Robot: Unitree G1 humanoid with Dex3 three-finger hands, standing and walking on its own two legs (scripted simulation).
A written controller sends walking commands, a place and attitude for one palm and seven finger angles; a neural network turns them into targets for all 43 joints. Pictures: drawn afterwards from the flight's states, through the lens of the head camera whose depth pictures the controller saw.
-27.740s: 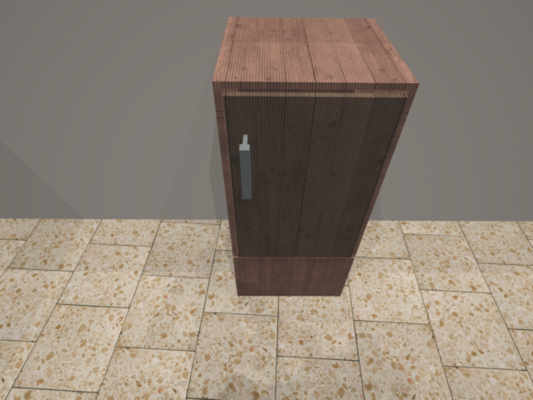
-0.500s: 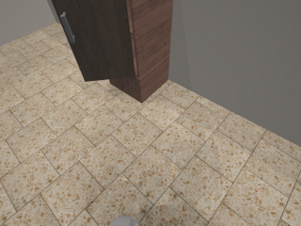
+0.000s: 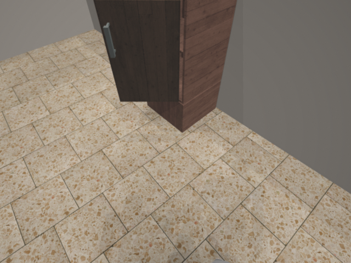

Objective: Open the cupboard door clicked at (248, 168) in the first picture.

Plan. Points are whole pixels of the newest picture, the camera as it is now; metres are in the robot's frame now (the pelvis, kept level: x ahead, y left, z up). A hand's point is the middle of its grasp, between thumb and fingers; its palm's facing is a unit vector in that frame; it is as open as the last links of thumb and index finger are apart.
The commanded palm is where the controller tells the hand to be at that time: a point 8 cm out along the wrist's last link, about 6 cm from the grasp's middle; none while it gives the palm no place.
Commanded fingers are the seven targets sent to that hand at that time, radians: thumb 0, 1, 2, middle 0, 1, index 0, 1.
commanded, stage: take the last steps up to it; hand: left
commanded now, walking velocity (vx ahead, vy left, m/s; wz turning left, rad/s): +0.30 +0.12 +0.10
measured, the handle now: (110, 40) +1.06 +0.39 -0.03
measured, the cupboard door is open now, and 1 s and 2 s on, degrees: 47 47 47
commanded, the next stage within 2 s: come to a stop and stand still in 1.22 s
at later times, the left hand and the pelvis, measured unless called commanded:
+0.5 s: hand out of the picture +0.06 +0.17 -0.17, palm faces +0.21 -0.96 -0.16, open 7.3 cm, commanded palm none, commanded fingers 0.00 0.90 0.90 -0.20 -0.30 -0.20 -0.30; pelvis +0.16 +0.02 +0.00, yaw +6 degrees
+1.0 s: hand (113, 156) +0.47 +0.25 -0.15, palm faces +0.01 -0.97 -0.24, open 7.4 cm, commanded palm none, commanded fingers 0.00 0.90 0.90 -0.20 -0.30 -0.20 -0.30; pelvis +0.34 +0.06 -0.02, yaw +1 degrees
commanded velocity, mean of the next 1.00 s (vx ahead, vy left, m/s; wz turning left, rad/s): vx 0.30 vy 0.09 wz -0.01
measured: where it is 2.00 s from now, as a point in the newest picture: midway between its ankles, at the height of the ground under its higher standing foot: (170, 217)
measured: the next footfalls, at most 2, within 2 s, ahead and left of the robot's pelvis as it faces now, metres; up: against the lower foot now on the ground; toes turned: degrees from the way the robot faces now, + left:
right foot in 0.08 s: +0.12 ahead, -0.12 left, +0.00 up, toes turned -7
left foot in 0.56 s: +0.29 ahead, +0.17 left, +0.00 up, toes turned +12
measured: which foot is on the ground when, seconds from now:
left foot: down 0.00-0.08, up 0.10-0.54, down 0.56-0.98, up 1.00-1.00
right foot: up 0.00-0.06, down 0.08-0.56, up 0.58-0.96, down 0.98-1.00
